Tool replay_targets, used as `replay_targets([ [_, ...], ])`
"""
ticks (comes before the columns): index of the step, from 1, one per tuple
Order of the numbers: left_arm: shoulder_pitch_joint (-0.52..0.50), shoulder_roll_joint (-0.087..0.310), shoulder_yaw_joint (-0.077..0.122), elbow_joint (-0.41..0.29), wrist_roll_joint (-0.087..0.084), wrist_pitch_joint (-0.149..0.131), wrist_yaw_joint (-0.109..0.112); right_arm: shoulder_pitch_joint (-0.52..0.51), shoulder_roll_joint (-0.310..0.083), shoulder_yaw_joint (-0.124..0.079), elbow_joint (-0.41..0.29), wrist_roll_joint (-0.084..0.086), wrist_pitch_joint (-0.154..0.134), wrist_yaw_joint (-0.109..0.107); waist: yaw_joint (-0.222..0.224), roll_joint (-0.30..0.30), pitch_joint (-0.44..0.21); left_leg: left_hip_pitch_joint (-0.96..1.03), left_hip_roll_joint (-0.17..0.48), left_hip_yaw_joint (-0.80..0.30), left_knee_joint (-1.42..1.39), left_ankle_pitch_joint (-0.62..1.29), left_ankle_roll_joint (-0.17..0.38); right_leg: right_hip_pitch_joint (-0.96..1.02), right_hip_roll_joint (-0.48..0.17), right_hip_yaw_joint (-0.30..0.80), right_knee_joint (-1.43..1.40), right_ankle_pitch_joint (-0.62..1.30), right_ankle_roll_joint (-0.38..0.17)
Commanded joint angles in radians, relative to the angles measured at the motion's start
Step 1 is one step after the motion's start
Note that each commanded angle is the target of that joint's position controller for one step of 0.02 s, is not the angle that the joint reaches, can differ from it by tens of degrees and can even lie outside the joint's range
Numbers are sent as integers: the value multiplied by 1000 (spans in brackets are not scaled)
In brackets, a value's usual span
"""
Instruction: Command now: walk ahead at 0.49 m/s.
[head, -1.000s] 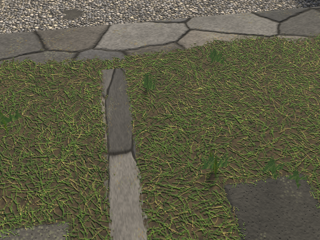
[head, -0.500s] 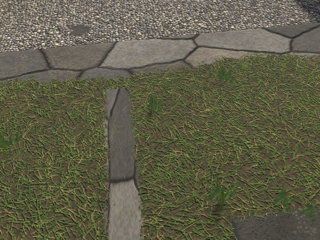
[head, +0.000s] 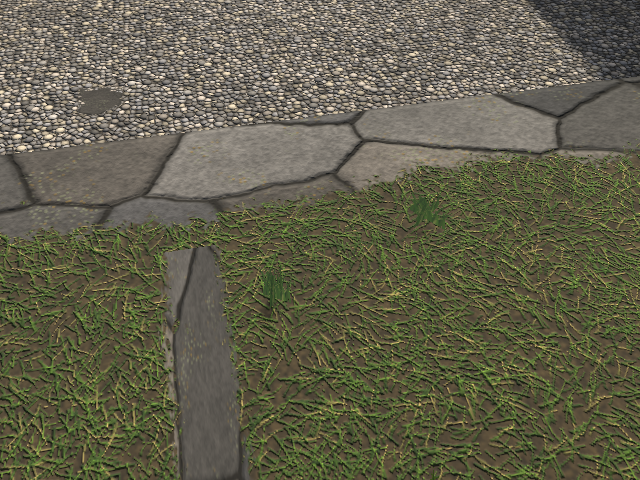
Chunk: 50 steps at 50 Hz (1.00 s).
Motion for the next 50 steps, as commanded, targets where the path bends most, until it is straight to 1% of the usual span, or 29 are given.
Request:
replay_targets([
  [1,17,47,14,-44,10,-1,3,-32,-138,-22,-56,3,-14,-21,40,67,58,-87,282,-204,-190,88,166,-25,-33,3,-155,167,23],
  [5,-139,29,6,-85,-1,-11,-11,48,-161,-26,-38,18,-2,-34,-18,76,63,0,271,-161,-179,90,128,14,17,-39,-422,284,31],
  [10,-253,41,1,-136,-12,-23,-43,115,-170,-33,-6,25,21,-38,-48,90,93,166,335,-180,-101,89,116,3,44,-42,-563,179,8],
  [12,-221,64,9,-140,-12,-31,-53,101,-183,-39,-6,26,31,-40,-17,107,73,202,355,-188,-42,171,99,77,65,-54,-601,99,-20],
  [13,-158,86,20,-127,-11,-35,-54,78,-191,-41,-12,25,36,-41,25,119,37,199,343,-174,30,317,85,181,94,-79,-620,74,-39],
  [14,-13,125,43,-82,-10,-37,-50,60,-176,-35,-19,19,41,-40,97,110,-48,170,291,-130,199,476,61,372,128,-105,-638,75,-66],
  [15,196,204,70,-33,-2,-38,-41,49,-139,-17,-44,5,39,-39,174,45,-202,-3,230,-74,490,383,23,686,7,29,-608,98,-130],
  [16,311,302,94,-7,14,-28,-40,158,-20,17,-56,6,16,-30,143,-209,-336,-431,50,-23,884,-75,-55,1067,-231,485,-691,-57,-284],
  [17,312,216,69,-8,12,-29,-43,155,-72,8,-39,23,-13,-25,152,-209,-385,-559,48,-187,1036,-414,-39,1096,-269,696,-804,-109,-302],
  [18,218,159,49,-23,4,-30,-42,62,-159,-15,-67,49,-26,-20,131,-145,-234,-639,111,-189,1083,-352,-19,972,-236,540,-808,-88,-244],
  [19,119,126,37,-47,2,-28,-42,-4,-166,-18,-84,47,-29,-24,101,-65,-148,-612,169,-157,1046,-253,-15,817,-195,389,-828,7,-210],
  [20,56,101,28,-56,7,-26,-48,-40,-152,-23,-91,33,-23,-31,72,-11,-88,-570,203,-142,980,-184,-19,685,-153,297,-866,73,-193],
  [21,29,70,18,-56,15,-28,-53,-31,-136,-28,-89,24,-7,-36,38,-13,-54,-513,231,-144,929,-134,-19,599,-111,222,-906,108,-174],
  [22,30,73,20,-45,18,-30,-56,-4,-107,-25,-84,23,8,-36,19,-47,-45,-463,237,-139,901,-114,-28,545,-100,189,-934,139,-183],
  [23,46,77,22,-33,15,-34,-57,13,-88,-24,-78,21,19,-38,11,-40,-34,-451,239,-130,879,-104,-36,521,-87,152,-950,192,-192],
  [26,99,107,30,-1,15,-34,-42,-71,-96,-32,-110,14,30,-43,15,-14,9,-539,244,-121,758,4,-59,531,-75,84,-977,282,-194],
  [28,134,113,30,14,12,-26,-31,-149,-86,-32,-137,9,28,-41,32,-12,21,-577,242,-117,636,99,-68,559,-72,60,-986,287,-184],
  [32,187,130,31,38,3,-19,-18,-290,-68,-26,-175,16,21,-29,74,-19,53,-540,207,-85,408,241,-66,586,-53,14,-1008,212,-158],
  [37,254,137,39,84,-6,0,-10,-413,-74,-21,-225,26,10,-4,103,-22,100,-569,188,-83,281,187,-41,733,-111,20,-960,207,-151],
  [40,233,155,48,88,-9,13,-4,-386,-100,-29,-231,27,-1,10,67,-37,73,-473,159,-61,239,81,-6,784,-134,19,-880,346,-129],
  [41,211,164,51,84,-8,17,-4,-325,-122,-40,-217,26,-3,9,29,-52,32,-364,127,-33,231,57,9,780,-122,6,-810,505,-117],
  [42,191,155,46,79,-5,23,-4,-189,-155,-62,-175,24,-3,5,-41,-46,-46,-178,89,-3,216,62,33,745,-77,-30,-654,644,-95],
  [43,184,127,33,61,5,24,-5,2,-216,-87,-123,18,-2,-4,-113,-2,-176,122,164,-87,250,87,80,584,-20,-70,-402,550,-61],
  [44,299,17,0,51,10,5,-16,141,-317,-112,-96,1,5,-10,-89,227,-333,537,427,-531,203,-48,237,162,144,-109,17,117,16],
  [45,295,23,-3,65,-1,-23,-23,143,-257,-90,-94,9,7,-7,-89,291,-406,582,497,-816,38,-130,272,10,196,43,192,-399,11],
  [46,203,117,23,38,-30,-40,-27,59,-200,-72,-104,18,4,-8,-78,229,-257,462,463,-688,22,-169,213,-82,129,70,261,-359,-12],
  [47,126,132,25,14,-36,-44,-23,-36,-164,-60,-129,18,5,-9,-49,156,-153,298,428,-542,2,-116,176,-79,70,34,227,-261,-24],
  [48,86,124,30,8,-22,-39,-15,-107,-131,-49,-138,10,3,-4,-15,90,-78,142,386,-438,-37,-44,155,-33,29,16,159,-181,-23],
  [50,127,84,36,18,-9,-9,-7,-146,-95,-38,-131,-4,-3,3,44,126,-39,-16,326,-321,-101,19,133,89,-13,21,69,-104,-20],
])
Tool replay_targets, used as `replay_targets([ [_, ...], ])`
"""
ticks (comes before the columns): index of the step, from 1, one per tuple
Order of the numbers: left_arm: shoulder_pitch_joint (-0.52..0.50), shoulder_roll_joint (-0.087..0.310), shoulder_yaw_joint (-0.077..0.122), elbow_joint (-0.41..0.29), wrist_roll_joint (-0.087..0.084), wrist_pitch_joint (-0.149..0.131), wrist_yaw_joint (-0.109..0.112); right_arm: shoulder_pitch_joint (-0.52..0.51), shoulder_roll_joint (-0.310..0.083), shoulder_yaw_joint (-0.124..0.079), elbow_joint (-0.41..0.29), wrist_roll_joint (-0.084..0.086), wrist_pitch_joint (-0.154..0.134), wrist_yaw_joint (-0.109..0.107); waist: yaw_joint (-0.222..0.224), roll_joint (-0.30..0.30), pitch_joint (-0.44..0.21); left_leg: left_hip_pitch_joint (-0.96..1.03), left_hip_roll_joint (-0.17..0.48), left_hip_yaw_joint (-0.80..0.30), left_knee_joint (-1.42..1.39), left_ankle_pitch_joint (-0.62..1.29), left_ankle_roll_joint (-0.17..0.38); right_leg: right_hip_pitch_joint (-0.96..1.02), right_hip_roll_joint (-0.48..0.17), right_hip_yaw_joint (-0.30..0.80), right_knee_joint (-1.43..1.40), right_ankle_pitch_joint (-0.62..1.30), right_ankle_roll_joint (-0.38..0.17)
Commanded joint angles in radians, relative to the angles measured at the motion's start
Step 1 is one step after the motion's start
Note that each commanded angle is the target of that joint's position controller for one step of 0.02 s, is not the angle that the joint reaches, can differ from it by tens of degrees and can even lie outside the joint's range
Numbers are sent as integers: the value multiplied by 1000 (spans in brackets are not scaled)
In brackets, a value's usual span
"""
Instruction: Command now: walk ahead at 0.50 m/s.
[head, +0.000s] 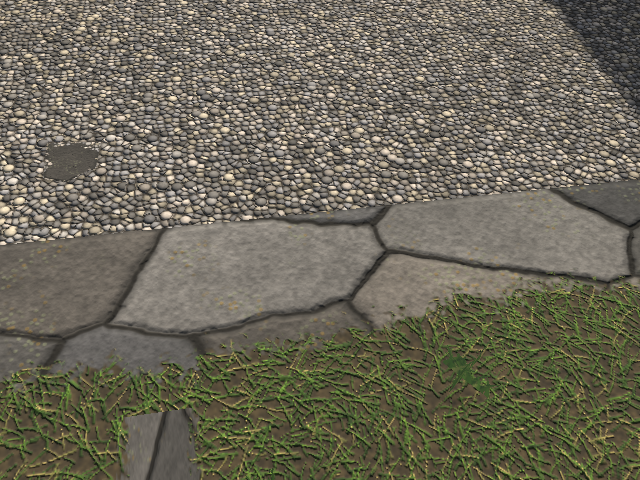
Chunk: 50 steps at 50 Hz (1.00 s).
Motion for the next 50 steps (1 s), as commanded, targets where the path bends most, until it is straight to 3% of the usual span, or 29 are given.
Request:
replay_targets([
  [1,47,52,23,-48,6,10,11,18,-80,-12,-26,-8,-16,4,22,118,-57,136,251,-282,-304,69,163,-143,-96,38,-26,95,-3],
  [4,-44,61,31,-87,22,19,18,80,-125,-21,3,-2,-18,-13,16,84,-9,132,243,-243,-339,162,184,-224,-103,28,-160,203,28],
  [6,-130,58,32,-118,27,14,18,124,-131,-22,14,2,-10,-26,-4,74,6,168,234,-234,-342,183,175,-270,-92,26,-292,303,47],
  [10,-275,38,24,-157,18,0,4,186,-147,-26,28,13,1,-42,-46,88,25,187,202,-208,-331,136,144,-215,-35,8,-543,447,64],
  [14,-385,45,16,-194,6,-16,-17,250,-146,-30,49,24,16,-49,-77,101,47,254,228,-255,-265,103,143,-179,-3,13,-664,417,66],
  [17,-352,91,28,-199,3,-32,-25,232,-166,-44,43,26,28,-58,-36,130,28,287,259,-313,-185,124,119,-72,11,25,-724,331,46],
  [18,-294,109,36,-185,3,-36,-23,214,-166,-46,36,26,33,-58,-1,140,1,280,248,-316,-130,179,107,17,22,11,-741,300,33],
  [19,-166,147,56,-150,9,-40,-16,197,-144,-40,24,23,34,-56,58,126,-76,243,193,-288,3,265,81,200,26,2,-755,284,5],
  [20,13,212,75,-123,26,-44,-7,171,-95,-22,-11,10,33,-52,131,43,-231,88,116,-231,288,148,46,489,-124,139,-721,265,-57],
  [21,106,300,95,-106,36,-32,-6,291,18,8,-39,19,15,-50,87,-248,-375,-293,-37,-115,642,-316,-23,854,-373,546,-783,175,-200],
  [22,100,209,72,-110,31,-29,-8,298,-60,-6,-31,41,4,-48,91,-260,-398,-419,13,-209,818,-437,-22,845,-394,710,-861,23,-226],
  [23,27,130,50,-130,27,-30,-7,216,-142,-28,-45,52,4,-50,94,-155,-251,-466,60,-214,858,-360,-14,714,-352,548,-875,20,-174],
  [24,-38,102,39,-139,28,-26,-7,165,-140,-32,-52,47,10,-52,72,-80,-168,-434,107,-186,839,-271,-16,571,-307,402,-896,90,-140],
  [25,-87,78,32,-136,30,-23,-9,135,-126,-37,-61,36,17,-54,49,-54,-102,-398,133,-179,791,-215,-18,452,-267,310,-933,155,-125],
  [26,-112,63,26,-132,36,-23,-10,139,-108,-42,-64,32,29,-51,21,-76,-67,-353,159,-181,751,-177,-17,375,-236,230,-968,193,-112],
  [29,-108,86,38,-109,36,-30,-7,129,-57,-40,-91,34,59,-43,-3,-64,-26,-329,176,-163,694,-115,-24,297,-226,103,-1035,292,-130],
  [32,-90,119,51,-93,37,-30,4,65,-59,-41,-128,25,69,-38,0,-32,-6,-385,177,-170,579,-1,-38,317,-232,9,-1057,372,-138],
  [36,-71,146,58,-86,32,-18,13,-55,-51,-32,-167,23,62,-11,34,-25,24,-351,164,-111,370,166,-36,340,-207,-124,-1064,392,-110],
  [41,-4,183,70,-63,9,8,14,-191,-58,-25,-237,24,67,16,72,-25,68,-350,141,-39,228,93,-5,468,-248,-191,-1013,421,-87],
  [42,93,14,1,-57,155,-34,-23,-37,-23,12,-168,-120,42,39,51,-65,30,-350,154,-105,243,58,23,578,-325,-143,-1069,382,-150],
  [43,84,43,11,-52,142,-45,-27,-41,-54,-10,-167,-118,32,39,45,-56,82,-395,137,-111,222,-21,36,647,-325,-161,-1045,371,-151],
  [45,57,160,32,-68,105,-35,-20,-115,-90,-19,-195,-80,9,39,36,-24,55,-274,46,-1,151,-74,60,649,-288,-229,-957,527,-145],
  [46,47,206,37,-61,105,-22,-19,-88,-99,-23,-198,-55,-4,38,-14,-30,24,-114,-7,41,93,0,80,586,-272,-275,-853,749,-135],
  [47,72,199,31,-56,125,-14,-23,28,-139,-41,-168,-37,-20,26,-54,-24,-68,144,-57,42,111,66,104,476,-213,-336,-654,892,-97],
  [48,157,70,-11,-87,145,-22,-36,254,-197,-61,-120,-33,-20,-7,-72,130,-327,671,57,-214,228,135,240,112,-130,-335,-327,666,-13],
  [49,149,5,-46,-92,158,-35,-81,480,-256,-66,-43,-57,-3,-20,-156,196,-460,956,246,-674,17,116,371,-141,41,-210,-113,-198,47],
  [50,-66,37,-34,-140,95,-42,-96,541,-238,-65,4,-83,-19,-12,-233,89,-212,905,278,-751,-96,37,289,-417,73,-7,59,-192,28],
])
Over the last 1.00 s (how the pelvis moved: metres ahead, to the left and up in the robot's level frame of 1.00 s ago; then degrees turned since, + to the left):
0.56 -0.01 -0.01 1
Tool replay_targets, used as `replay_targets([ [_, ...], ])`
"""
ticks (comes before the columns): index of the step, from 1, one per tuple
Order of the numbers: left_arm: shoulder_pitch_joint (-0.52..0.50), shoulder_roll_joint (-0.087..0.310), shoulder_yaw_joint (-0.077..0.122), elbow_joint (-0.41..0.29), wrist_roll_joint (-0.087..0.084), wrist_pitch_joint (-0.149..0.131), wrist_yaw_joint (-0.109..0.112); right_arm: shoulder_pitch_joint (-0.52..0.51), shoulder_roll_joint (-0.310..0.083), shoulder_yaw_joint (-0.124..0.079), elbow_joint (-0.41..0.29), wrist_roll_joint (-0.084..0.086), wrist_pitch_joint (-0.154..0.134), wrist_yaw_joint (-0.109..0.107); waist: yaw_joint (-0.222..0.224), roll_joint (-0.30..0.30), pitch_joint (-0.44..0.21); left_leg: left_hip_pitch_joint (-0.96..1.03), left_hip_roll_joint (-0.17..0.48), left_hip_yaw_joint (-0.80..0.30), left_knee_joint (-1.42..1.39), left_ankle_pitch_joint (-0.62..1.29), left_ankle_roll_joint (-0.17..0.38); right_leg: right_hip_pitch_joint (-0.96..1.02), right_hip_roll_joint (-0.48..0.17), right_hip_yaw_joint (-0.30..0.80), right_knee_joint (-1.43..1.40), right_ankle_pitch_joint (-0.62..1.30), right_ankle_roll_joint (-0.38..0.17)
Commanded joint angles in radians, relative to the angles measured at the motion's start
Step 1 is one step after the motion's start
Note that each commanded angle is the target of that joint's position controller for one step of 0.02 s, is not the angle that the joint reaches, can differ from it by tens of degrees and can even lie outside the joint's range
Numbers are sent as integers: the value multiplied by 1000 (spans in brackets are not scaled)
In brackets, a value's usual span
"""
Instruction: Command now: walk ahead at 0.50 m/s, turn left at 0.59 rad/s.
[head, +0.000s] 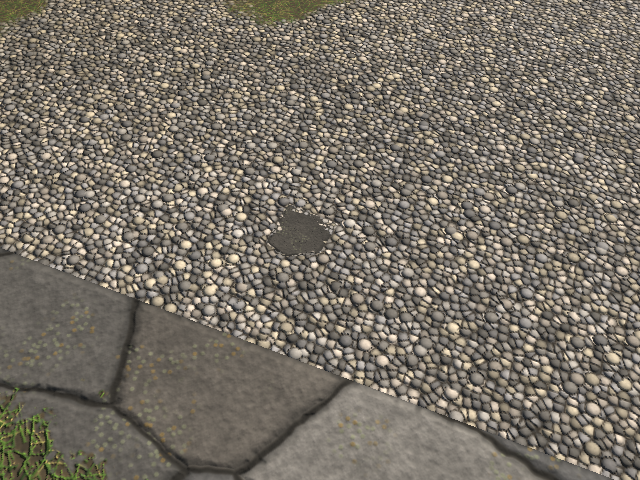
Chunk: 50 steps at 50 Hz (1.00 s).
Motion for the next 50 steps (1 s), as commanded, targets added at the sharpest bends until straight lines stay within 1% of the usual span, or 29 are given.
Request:
replay_targets([
  [1,-246,96,-1,-157,-49,-46,-26,482,-245,-81,115,-4,-26,-18,-252,97,-43,832,276,-614,-327,91,225,-951,92,242,549,14,-53],
  [2,-241,134,9,-169,-27,-50,3,397,-182,-57,116,17,-33,-13,-194,120,-43,659,257,-550,-334,78,229,-864,54,266,552,51,-70],
  [3,-213,130,10,-172,-8,-48,25,332,-112,-30,109,21,-36,-3,-127,96,-22,498,249,-498,-345,95,234,-773,31,265,517,88,-81],
  [5,-170,62,-6,-169,-4,-24,48,187,-37,6,63,6,-32,12,-11,67,0,230,233,-448,-429,107,236,-611,11,260,431,134,-83],
  [8,-197,46,-23,-188,-23,5,49,117,-77,6,27,-5,-44,21,2,48,24,73,172,-339,-493,104,215,-552,23,213,218,316,-45],
  [10,-299,25,-37,-233,-41,18,43,151,-127,-10,39,-8,-43,41,-22,50,31,-25,94,-241,-464,286,187,-410,75,136,-21,457,-18],
  [12,-360,53,-33,-252,-68,19,32,259,-182,-37,61,5,-42,58,-61,72,17,50,98,-263,-420,457,175,-369,125,115,-160,558,10],
  [14,-403,94,-23,-237,-67,13,25,315,-186,-53,82,3,-34,61,-81,61,26,191,143,-296,-372,488,147,-423,131,136,-253,660,13],
  [16,-388,123,-14,-204,-62,6,21,289,-167,-54,82,12,-23,50,-54,48,-1,311,155,-289,-280,615,80,-414,121,147,-315,728,-24],
  [17,-300,150,-3,-161,-68,-4,23,260,-153,-49,70,19,-21,51,-13,36,-51,315,116,-261,-209,727,27,-288,124,131,-325,814,-62],
  [18,-165,198,11,-111,-84,-13,32,237,-133,-41,45,21,-19,59,29,5,-159,283,51,-225,-119,767,-34,-65,111,126,-300,985,-124],
  [19,-87,270,20,-112,-93,-18,32,404,-13,-7,43,7,-24,52,-33,-181,-401,115,-40,-190,101,412,-114,309,-115,376,-257,1339,-386],
  [20,-33,214,14,-108,-80,-7,23,456,-20,-2,60,5,-22,36,11,-231,-526,-52,-105,-140,439,-341,-181,487,-296,634,-293,1347,-536],
  [21,54,220,25,-75,-60,-4,31,310,-111,-32,14,6,1,26,59,-98,-425,-128,-80,-131,562,-470,-173,378,-261,652,-393,1142,-453],
  [22,-61,244,41,-98,-78,-4,37,232,-123,-37,-13,2,21,9,9,-55,-265,-140,-1,-132,586,-438,-159,176,-220,582,-444,933,-379],
  [23,-200,170,21,-140,-97,-1,42,224,-122,-34,-10,-16,31,-10,-44,-39,-192,-101,61,-143,501,-403,-155,13,-165,525,-501,836,-343],
  [24,-258,126,9,-166,-97,-1,46,196,-111,-27,-16,-39,35,-21,-72,-55,-141,-59,96,-136,410,-395,-160,-107,-119,477,-527,831,-330],
  [25,-275,136,17,-184,-91,-4,49,181,-101,-22,-24,-48,37,-30,-88,-48,-133,21,110,-111,350,-408,-169,-206,-93,443,-540,836,-333],
  [28,-267,265,84,-205,-83,-22,37,229,-98,-12,-6,-1,59,-28,-91,-44,-130,211,41,-5,163,-325,-188,-357,-14,368,-603,668,-342],
  [31,-247,237,90,-242,-86,-27,29,208,-128,-10,-8,9,71,-37,-64,-60,-123,206,36,-35,50,-174,-146,-333,-44,471,-604,428,-336],
  [34,-282,206,82,-275,-84,-14,23,199,-162,-16,-21,29,57,-43,-84,-51,-122,298,36,-37,-181,-23,-68,-344,-54,537,-544,399,-332],
  [36,-218,158,61,-256,-65,-5,14,182,-191,-23,-58,47,37,-51,-77,-47,-143,406,100,-70,-315,142,46,-372,-19,540,-480,366,-273],
  [37,-197,88,37,-299,-64,-2,15,208,-266,-41,-89,41,19,-74,-81,133,-180,516,330,-347,-416,244,284,-525,112,404,-347,164,-173],
  [38,-222,106,39,-308,-29,-6,22,145,-278,-46,-104,10,-6,-77,-69,186,-54,498,527,-539,-528,355,430,-714,211,263,-138,-32,-52],
  [39,-187,162,52,-266,-23,6,26,90,-244,-40,-123,4,-14,-83,-46,90,-71,471,492,-427,-538,325,343,-665,130,272,31,-10,-27],
  [41,-104,208,77,-226,-23,20,50,-38,-170,-17,-168,31,-18,-82,16,112,-67,434,352,-228,-528,308,208,-605,141,230,181,86,10],
  [42,-116,189,72,-233,-19,25,47,-50,-164,-14,-180,36,-20,-85,14,125,-56,418,319,-167,-515,379,188,-596,152,205,253,124,25],
  [46,-164,123,49,-259,-54,35,-4,54,-229,-44,-185,17,-2,-95,-43,92,-54,489,271,2,-474,548,183,-604,123,133,226,248,73],
  [50,-210,116,37,-279,-60,56,-16,187,-251,-71,-145,9,16,-83,-93,114,-37,650,368,-6,-450,678,218,-650,70,127,13,233,63],
])
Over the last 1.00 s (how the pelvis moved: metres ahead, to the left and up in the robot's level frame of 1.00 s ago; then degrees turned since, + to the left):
0.51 0.10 -0.02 30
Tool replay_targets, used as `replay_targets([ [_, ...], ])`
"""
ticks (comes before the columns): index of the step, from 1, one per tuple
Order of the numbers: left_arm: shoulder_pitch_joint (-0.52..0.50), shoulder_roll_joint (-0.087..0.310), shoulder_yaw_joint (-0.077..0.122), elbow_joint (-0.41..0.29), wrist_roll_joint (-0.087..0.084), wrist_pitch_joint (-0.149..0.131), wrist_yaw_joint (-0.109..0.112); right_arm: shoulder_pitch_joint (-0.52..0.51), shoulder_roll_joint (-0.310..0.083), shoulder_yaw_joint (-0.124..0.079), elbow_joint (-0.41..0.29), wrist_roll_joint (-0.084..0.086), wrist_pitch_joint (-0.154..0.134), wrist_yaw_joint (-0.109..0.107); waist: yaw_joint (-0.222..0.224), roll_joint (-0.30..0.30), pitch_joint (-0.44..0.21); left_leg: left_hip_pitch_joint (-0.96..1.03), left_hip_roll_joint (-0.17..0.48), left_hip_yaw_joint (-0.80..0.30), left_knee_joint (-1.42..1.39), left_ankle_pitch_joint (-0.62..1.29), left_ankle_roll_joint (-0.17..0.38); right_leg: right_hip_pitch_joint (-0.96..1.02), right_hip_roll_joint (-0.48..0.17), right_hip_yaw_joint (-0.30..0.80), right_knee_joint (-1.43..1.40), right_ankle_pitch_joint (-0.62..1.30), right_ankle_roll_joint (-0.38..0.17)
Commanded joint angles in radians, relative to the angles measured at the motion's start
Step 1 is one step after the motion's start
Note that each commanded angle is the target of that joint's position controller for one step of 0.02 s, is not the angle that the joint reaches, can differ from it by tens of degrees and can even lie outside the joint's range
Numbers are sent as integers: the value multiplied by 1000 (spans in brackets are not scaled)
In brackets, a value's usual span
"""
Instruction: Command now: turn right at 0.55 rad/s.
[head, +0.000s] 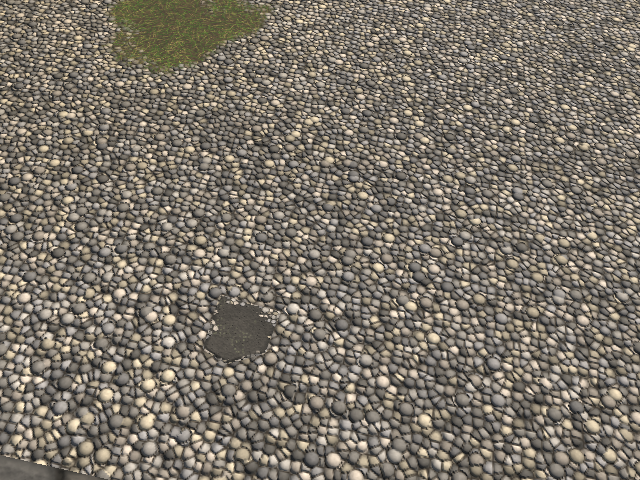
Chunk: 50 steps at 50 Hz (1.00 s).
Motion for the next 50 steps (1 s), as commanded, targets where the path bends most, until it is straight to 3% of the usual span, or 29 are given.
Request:
replay_targets([
  [1,-23,47,1,-72,-1,3,-11,114,-199,-76,-24,-8,3,4,-38,118,-45,279,323,-131,22,609,250,-145,-34,-15,-135,-20,-18],
  [3,-15,57,0,-66,6,8,-16,77,-205,-85,-35,-14,2,9,-22,127,-43,248,337,-110,11,593,245,-76,-37,-27,-189,-27,-49],
  [7,-28,79,9,-60,-3,13,-34,7,-214,-95,-62,-29,-1,-5,-6,133,-41,204,350,-60,-7,473,199,35,-34,-28,-243,-18,-86],
  [10,-49,85,19,-63,-13,4,-44,-6,-223,-99,-62,-19,7,-22,-3,120,-39,207,344,-19,28,369,148,88,-16,-34,-345,20,-110],
  [12,-43,97,33,-65,-28,-15,-50,-22,-225,-93,-50,-8,20,-26,23,99,-48,155,314,17,100,274,98,200,34,-58,-492,178,-152],
  [13,-24,122,48,-63,-31,-30,-43,8,-202,-82,-31,-3,26,-16,32,66,-79,104,276,36,164,209,57,308,58,-61,-544,311,-192],
  [14,34,195,75,-60,-21,-42,-26,65,-133,-62,-34,-5,32,-9,31,-52,-169,14,181,121,326,43,-32,491,-32,44,-531,664,-285],
  [15,162,317,103,-59,-25,-50,0,71,-39,-25,-119,-19,21,-8,35,-231,-312,-284,22,110,573,-509,-140,797,-278,442,-515,960,-529],
  [16,237,278,104,-27,12,-79,23,13,-62,-18,-104,-15,1,7,95,-85,-237,-464,15,-126,666,-618,-127,813,-326,521,-538,769,-528],
  [17,224,246,108,-10,20,-103,33,-65,-91,-24,-97,-4,-7,8,109,-88,-102,-561,42,-185,765,-573,-116,712,-280,433,-553,703,-465],
  [18,161,206,100,-25,0,-100,35,-40,-166,-49,-69,-3,-10,-2,82,-94,-109,-559,53,-189,855,-543,-116,654,-255,376,-565,702,-448],
  [19,114,170,83,-44,-25,-92,32,-24,-191,-59,-57,-10,-8,-9,45,-102,-103,-521,58,-204,883,-503,-111,565,-240,341,-580,710,-428],
  [20,69,166,75,-64,-38,-83,30,-27,-170,-49,-62,-13,-1,-10,8,-103,-72,-448,64,-211,888,-448,-110,429,-219,308,-618,680,-407],
  [22,8,167,67,-103,-26,-72,26,5,-153,-41,-47,-11,17,-2,-34,-75,-73,-371,37,-204,862,-321,-117,319,-183,287,-657,619,-388],
  [24,-4,191,72,-127,-11,-79,15,51,-137,-30,-19,-2,34,14,-43,-71,-76,-339,23,-193,826,-231,-133,276,-158,275,-658,594,-385],
  [29,46,190,74,-162,-13,-96,-4,16,-129,-6,15,-1,58,10,21,-73,-61,-382,37,-213,663,-199,-163,342,-161,376,-625,359,-379],
  [32,71,188,72,-176,-19,-88,-8,-27,-131,7,15,1,41,-1,60,-78,-62,-406,26,-215,569,-226,-157,394,-166,456,-590,278,-386],
  [35,82,183,64,-177,-24,-74,-3,-39,-129,17,22,3,25,4,86,-80,-82,-414,17,-197,505,-236,-146,436,-177,489,-549,317,-382],
  [38,41,188,53,-173,-28,-53,-3,-20,-130,22,30,17,12,22,63,-62,-90,-300,-8,-157,360,-151,-119,373,-152,482,-506,340,-359],
  [40,21,166,34,-150,-30,-35,-14,-19,-123,27,27,41,3,41,30,-49,-85,-163,-20,-145,190,59,-74,296,-122,489,-493,338,-331],
  [41,35,149,22,-132,-30,-28,-18,-20,-134,26,13,47,-3,45,20,-51,-103,-94,12,-165,160,159,-30,267,-98,485,-478,299,-291],
  [42,85,117,9,-124,-30,-24,-18,5,-188,16,-10,50,-20,43,26,30,-173,25,148,-289,154,449,102,221,-20,410,-405,113,-193],
  [43,129,59,-9,-142,-23,-30,-9,-7,-249,2,-29,47,-29,50,45,192,-204,148,349,-528,115,606,325,55,120,237,-285,-185,-52],
  [44,30,139,18,-149,13,-28,16,52,-244,-15,-11,25,-23,47,-34,104,-154,129,377,-560,91,421,349,-30,95,194,-99,-387,0],
  [45,-2,154,23,-148,23,-22,39,61,-242,-21,-12,21,-29,47,-37,77,-120,88,344,-518,68,306,306,-63,73,165,45,-391,16],
  [46,30,158,25,-121,21,-18,59,-22,-166,3,-39,30,-35,60,9,73,-97,21,292,-457,69,267,237,-42,41,158,128,-355,36],
  [47,72,128,18,-97,20,-16,69,-108,-83,35,-72,51,-39,78,58,108,-82,-53,249,-401,81,316,188,18,15,164,141,-320,63],
  [48,90,99,7,-88,20,-14,64,-158,-53,45,-99,63,-44,93,83,116,-82,-97,218,-350,101,394,165,64,5,130,157,-291,85],
  [50,153,69,-2,-49,3,-10,34,-206,-94,35,-128,58,-45,115,110,64,-90,-159,142,-244,158,450,119,172,-19,62,26,-210,110],
])
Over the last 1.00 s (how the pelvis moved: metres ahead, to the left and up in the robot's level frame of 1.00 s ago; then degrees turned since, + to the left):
0.33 0.05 0.04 -8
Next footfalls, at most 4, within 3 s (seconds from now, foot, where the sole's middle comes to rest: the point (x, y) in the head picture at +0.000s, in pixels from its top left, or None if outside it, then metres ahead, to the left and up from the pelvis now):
0.26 right None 0.07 -0.18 -0.79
0.82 left None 0.17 0.02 -0.79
1.14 right None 0.03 -0.16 -0.79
1.54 left None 0.31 -0.07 -0.79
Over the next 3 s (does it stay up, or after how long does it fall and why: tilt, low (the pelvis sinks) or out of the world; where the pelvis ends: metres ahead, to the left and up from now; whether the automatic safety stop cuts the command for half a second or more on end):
stays up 0.73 -0.38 -0.17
